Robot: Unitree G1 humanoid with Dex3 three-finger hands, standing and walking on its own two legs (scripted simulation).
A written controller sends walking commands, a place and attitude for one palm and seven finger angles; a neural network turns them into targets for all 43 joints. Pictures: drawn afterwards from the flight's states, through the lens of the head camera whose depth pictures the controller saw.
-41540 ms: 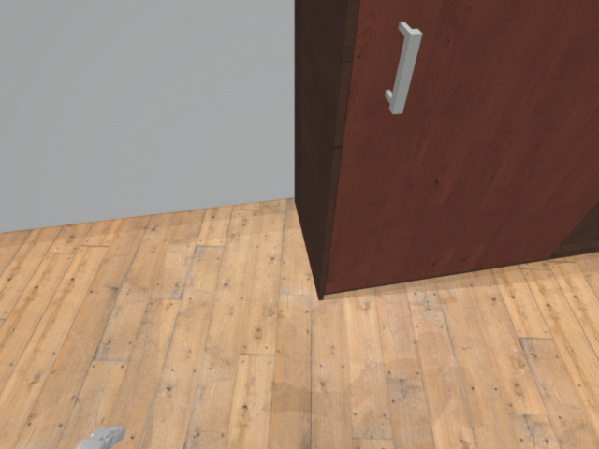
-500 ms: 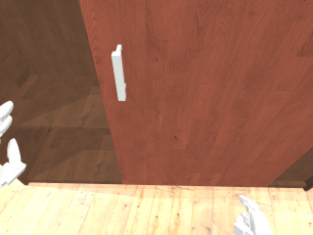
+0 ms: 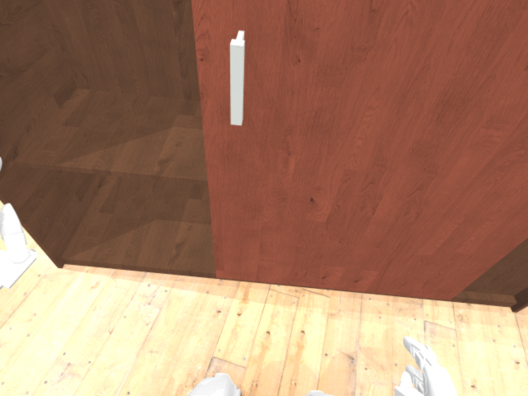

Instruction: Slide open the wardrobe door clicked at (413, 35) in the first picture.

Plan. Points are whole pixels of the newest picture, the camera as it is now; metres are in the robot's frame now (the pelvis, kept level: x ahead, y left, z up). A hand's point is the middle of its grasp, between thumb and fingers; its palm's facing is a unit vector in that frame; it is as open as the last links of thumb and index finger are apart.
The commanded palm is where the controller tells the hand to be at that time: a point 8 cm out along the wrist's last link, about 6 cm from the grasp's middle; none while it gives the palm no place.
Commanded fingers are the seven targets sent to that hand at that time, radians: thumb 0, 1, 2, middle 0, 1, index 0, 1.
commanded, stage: step back with the hand held close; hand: left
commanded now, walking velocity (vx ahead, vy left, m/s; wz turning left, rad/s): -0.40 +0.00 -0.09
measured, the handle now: (238, 79) +0.60 +0.10 +0.17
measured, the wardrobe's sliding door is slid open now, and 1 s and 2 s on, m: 0.63 0.63 0.63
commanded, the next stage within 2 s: stop stepping back and stand still in 0.16 s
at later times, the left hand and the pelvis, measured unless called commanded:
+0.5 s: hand out of the picture +0.15 +0.28 +0.17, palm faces +0.35 -0.86 -0.36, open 7.4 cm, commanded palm +0.07 +0.31 +0.20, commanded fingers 0.00 0.90 0.90 -0.20 -0.30 -0.20 -0.30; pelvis -0.09 +0.03 +0.01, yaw -5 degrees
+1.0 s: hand out of the picture +0.11 +0.31 +0.16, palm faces +0.41 -0.86 -0.30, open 7.4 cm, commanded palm +0.04 +0.36 +0.20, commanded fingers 0.00 0.90 0.90 -0.20 -0.30 -0.20 -0.30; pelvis -0.12 +0.07 +0.01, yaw -3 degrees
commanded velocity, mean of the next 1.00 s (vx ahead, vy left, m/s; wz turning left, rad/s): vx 0.05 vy -0.02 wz -0.02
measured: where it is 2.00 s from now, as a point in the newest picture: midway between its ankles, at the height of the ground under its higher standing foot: outside the picture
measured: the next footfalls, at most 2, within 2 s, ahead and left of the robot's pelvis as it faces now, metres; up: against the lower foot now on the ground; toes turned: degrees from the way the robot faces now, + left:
right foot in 0.26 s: -0.13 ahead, -0.14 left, +0.00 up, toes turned -4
left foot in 0.44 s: +0.01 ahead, +0.08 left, +0.00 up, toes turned -4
